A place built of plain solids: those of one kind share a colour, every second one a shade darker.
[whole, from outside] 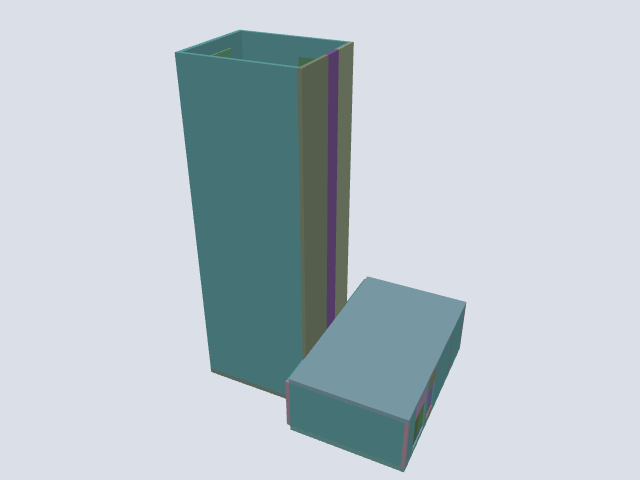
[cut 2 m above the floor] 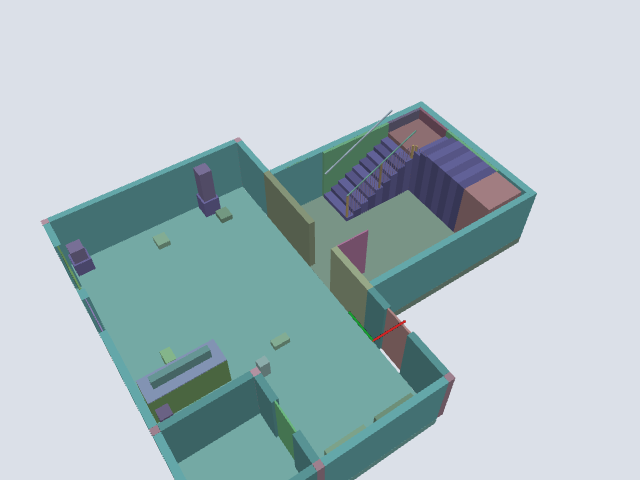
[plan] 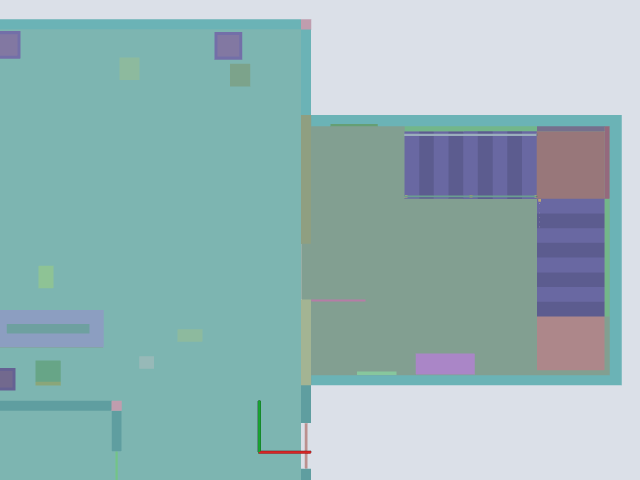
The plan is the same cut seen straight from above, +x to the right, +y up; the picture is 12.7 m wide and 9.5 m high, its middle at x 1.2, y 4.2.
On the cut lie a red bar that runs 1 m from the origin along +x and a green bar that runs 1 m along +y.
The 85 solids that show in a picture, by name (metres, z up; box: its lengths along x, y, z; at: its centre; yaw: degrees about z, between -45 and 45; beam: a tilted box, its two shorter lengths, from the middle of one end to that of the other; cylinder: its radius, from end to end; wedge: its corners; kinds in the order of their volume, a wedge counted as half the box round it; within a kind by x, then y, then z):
{
 "wall_1": {"box": [0.2, 2.5, 3.0], "at": [-5.42, -0.43, 1.5]},
 "wall_2": {"box": [0.2, 3.01, 3.0], "at": [-5.42, 2.52, 1.5]},
 "wall_3": {"box": [0.2, 0.35, 3.0], "at": [-5.42, 5.4, 1.5]},
 "wall_4": {"box": [0.2, 0.99, 3.0], "at": [-5.42, 7.87, 1.5]},
 "wall_5": {"box": [2.4, 0.2, 3.0], "at": [-4.12, -1.78, 1.5]},
 "wall_6": {"box": [2.4, 0.2, 3.0], "at": [-4.12, 0.92, 1.5]},
 "wall_7": {"box": [0.2, 0.8, 3.0], "at": [-2.83, -1.28, 1.5]},
 "wall_8": {"box": [0.2, 0.8, 3.0], "at": [-2.83, 0.42, 1.5]},
 "wall_9": {"box": [6.15, 0.2, 3.0], "at": [-2.25, 8.47, 1.5]},
 "wall_10": {"box": [3.55, 0.2, 3.0], "at": [-0.95, -1.78, 1.5]},
 "wall_11": {"box": [0.2, 1.36, 3.0], "at": [0.93, -1.0, 1.5]},
 "wall_12": {"box": [0.2, 0.75, 3.0], "at": [0.93, 0.95, 1.5]},
 "wall_13": {"box": [0.2, 1.69, 3.0], "at": [0.93, 7.52, 1.5]},
 "wall_14": {"box": [5.91, 0.2, 18.37], "at": [3.98, 1.43, 9.19]},
 "wall_15": {"box": [5.91, 0.22, 18.37], "at": [3.98, 6.56, 9.19]},
 "wall_16": {"box": [0.24, 5.35, 18.37], "at": [7.05, 4.0, 9.19]},
 "lobby_floor_slab_1": {"box": [6.35, 10.45, 0.3], "at": [-2.35, 3.34, -0.15]},
 "lobby_ceiling_slab_1": {"box": [6.35, 10.45, 0.25], "at": [-2.35, 3.34, 3.12]},
 "wall_cheek_1": {"box": [0.2, 1.7, 18.37], "at": [0.93, 2.17, 9.19]},
 "wall_cheek_2": {"box": [0.2, 2.55, 18.37], "at": [0.93, 5.4, 9.19]},
 "tread_slab_1": {"box": [0.3, 1.34, 0.16], "at": [3.02, 5.68, 0.08]},
 "tread_slab_2": {"box": [0.3, 1.34, 0.33], "at": [3.31, 5.68, 0.16]},
 "tread_slab_3": {"box": [0.3, 1.34, 0.48], "at": [3.6, 5.68, 0.24]},
 "tread_slab_4": {"box": [0.3, 1.34, 0.65], "at": [3.89, 5.68, 0.32]},
 "tread_slab_5": {"box": [0.3, 1.34, 0.81], "at": [4.18, 5.68, 0.4]},
 "tread_slab_6": {"box": [0.3, 1.34, 0.97], "at": [4.47, 5.68, 0.48]},
 "tread_slab_7": {"box": [0.29, 1.34, 1.13], "at": [4.77, 5.68, 0.57]},
 "tread_slab_8": {"box": [0.3, 1.34, 1.29], "at": [5.06, 5.68, 0.65]},
 "tread_slab_9": {"box": [0.3, 1.34, 1.45], "at": [5.35, 5.68, 0.73]},
 "tread_slab_10": {"box": [1.34, 0.29, 2.91], "at": [6.16, 2.83, 1.45]},
 "tread_slab_11": {"box": [1.34, 0.3, 2.75], "at": [6.16, 3.12, 1.37]},
 "tread_slab_12": {"box": [1.34, 0.3, 2.59], "at": [6.16, 3.41, 1.29]},
 "tread_slab_13": {"box": [1.34, 0.3, 2.42], "at": [6.16, 3.7, 1.21]},
 "tread_slab_14": {"box": [1.34, 0.3, 2.26], "at": [6.16, 4.0, 1.13]},
 "tread_slab_15": {"box": [1.34, 0.3, 2.1], "at": [6.16, 4.29, 1.05]},
 "tread_slab_16": {"box": [1.34, 0.3, 1.94], "at": [6.16, 4.58, 0.97]},
 "tread_slab_17": {"box": [1.34, 0.3, 1.78], "at": [6.16, 4.87, 0.89]},
 "floor_slab_1": {"box": [6.35, 5.35, 0.3], "at": [4.0, 4.0, -0.15]},
 "wall_wall_1": {"box": [2.62, 0.1, 17.76], "at": [4.18, 6.4, 8.88]},
 "wall_wall_2": {"box": [0.1, 2.33, 17.76], "at": [6.88, 3.85, 8.88]},
 "landing_slab_1": {"box": [1.34, 1.06, 3.07], "at": [6.16, 2.16, 1.54]},
 "landing_slab_2": {"box": [1.34, 1.34, 1.61], "at": [6.16, 5.68, 0.81]},
 "wall_head_1": {"box": [0.2, 1.1, 16.3], "at": [0.93, 3.58, 10.22]},
 "wall_land_far_wall_1": {"box": [0.1, 1.44, 17.76], "at": [6.88, 5.73, 8.88]},
 "wall_land_wall_1": {"box": [1.34, 0.1, 17.76], "at": [6.16, 6.4, 8.88]},
 "lobby_desk_body_1": {"box": [2.2, 0.75, 1.1], "at": [-4.18, 2.44, 0.55]},
 "wallpost_1": {"box": [0.2, 0.2, 3.0], "at": [-5.42, 0.92, 1.5]},
 "wallpost_2": {"box": [0.2, 0.2, 3.0], "at": [-5.42, 8.47, 1.5]},
 "wallpost_3": {"box": [0.2, 0.2, 3.0], "at": [-2.83, -1.78, 1.5]},
 "wallpost_4": {"box": [0.2, 0.2, 3.0], "at": [-2.83, 0.92, 1.5]},
 "wallpost_5": {"box": [0.2, 0.2, 3.0], "at": [0.93, -1.78, 1.5]},
 "wallpost_6": {"box": [0.2, 0.2, 3.0], "at": [0.93, 8.47, 1.5]},
 "lobby_seats_seat_1": {"box": [1.2, 0.6, 0.45], "at": [-1.59, -1.38, 0.22]},
 "lobby_seats_seat_2": {"box": [1.2, 0.6, 0.45], "at": [-0.06, -1.38, 0.22]},
 "lobby_planter_box_1": {"box": [0.45, 0.45, 0.65], "at": [-5.05, 1.44, 0.32]},
 "lobby_planter_box_2": {"box": [0.55, 0.55, 0.5], "at": [-5.0, 8.06, 0.25]},
 "lobby_planter_box_3": {"box": [0.55, 0.55, 0.65], "at": [-0.61, 8.04, 0.32]},
 "lobby_planter_plant_1": {"box": [0.33, 0.33, 0.9], "at": [-5.05, 1.45, 1.1]},
 "lobby_planter_plant_2": {"box": [0.43, 0.43, 0.5], "at": [-5.0, 8.06, 0.75]},
 "lobby_planter_plant_3": {"box": [0.43, 0.43, 1.2], "at": [-0.61, 8.04, 1.25]},
 "wall_head_lobby_entrance_1": {"box": [0.2, 1.8, 0.9], "at": [-5.42, 6.48, 2.55]},
 "wall_head_lobby_glazing_1": {"box": [0.2, 1.2, 0.9], "at": [-5.42, 4.63, 2.55]},
 "door_leaf_1": {"box": [0.93, 0.045, 2.05], "at": [1.88, 6.47, 1.03]},
 "door_leaf_2": {"box": [0.93, 0.045, 2.05], "at": [3.23, 1.5, 16.38]},
 "lobby_entrance_leaf_1": {"box": [0.05, 0.9, 1.8], "at": [-5.42, 6.03, 1.2]},
 "lobby_entrance_leaf_2": {"box": [0.05, 0.9, 1.9], "at": [-5.42, 6.93, 1.15]},
 "lobby_desk_chair_seat_1": {"box": [0.5, 0.5, 0.48], "at": [-4.18, 1.57, 0.24]},
 "lobby_lift_leaf_1": {"box": [0.06, 0.9, 2.1], "at": [0.93, 0.12, 1.05]},
 "lobby_desk_screen_1": {"box": [1.64, 0.19, 0.35], "at": [-4.18, 2.44, 1.31]},
 "door_front_leaf_open_1": {"box": [1.08, 0.045, 2.06], "at": [1.56, 3.0, 1.03]},
 "lobby_left_box_1": {"box": [0.4, 0.45, 0.2], "at": [-2.57, 7.59, 0.1]},
 "lobby_left_box_2": {"box": [0.5, 0.25, 0.2], "at": [-1.37, 2.31, 0.1]},
 "lobby_left_box_3": {"box": [0.4, 0.45, 0.2], "at": [-0.38, 7.46, 0.1]},
 "lobby_office_door_leaf_1": {"box": [0.05, 0.9, 2.1], "at": [-2.83, -0.43, 1.05]},
 "lobby_glazing_pane_1": {"box": [0.03, 1.2, 1.95], "at": [-5.42, 4.63, 1.12]},
 "lobby_desk_counter_1": {"box": [2.2, 0.75, 0.04], "at": [-4.18, 2.44, 1.12]},
 "lobby_parcel_box_1": {"box": [0.3, 0.45, 0.45], "at": [-4.22, 3.47, 0.22]},
 "lobby_wet_floor_sign_body_1": {"box": [0.3, 0.25, 0.62], "at": [-2.23, 1.77, 0.31]},
 "furn_radiator_panel_body_1": {"box": [0.79, 0.07, 0.61], "at": [2.32, 1.56, 0.42]},
 "furn_bench_top_1": {"box": [1.17, 0.42, 0.041], "at": [3.68, 1.75, 0.46]},
 "lobby_desk_chair_back_1": {"box": [0.5, 0.08, 0.47], "at": [-4.18, 1.36, 0.71]},
 "posts_1": {"box": [0.06, 0.06, 1.01], "at": [2.9, 5.06, 0.67]},
 "posts_2": {"box": [0.06, 0.06, 1.07], "at": [4.18, 5.06, 1.34]},
 "handrail_rail_1": {"beam": [0.045, 0.045], "from": [2.87, 6.28, 1.15], "to": [5.49, 6.28, 2.61]},
 "rail_top_1": {"beam": [0.041, 0.041], "from": [2.87, 5.06, 1.15], "to": [5.49, 5.06, 2.61]}
}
